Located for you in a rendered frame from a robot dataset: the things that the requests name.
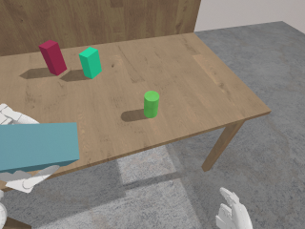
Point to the sponge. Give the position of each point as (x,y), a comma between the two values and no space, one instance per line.
(37,146)

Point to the left robot hand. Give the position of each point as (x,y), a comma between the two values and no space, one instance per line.
(20,180)

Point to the table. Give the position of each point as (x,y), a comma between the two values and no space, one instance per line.
(143,45)

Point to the right robot hand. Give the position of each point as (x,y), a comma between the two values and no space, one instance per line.
(235,218)

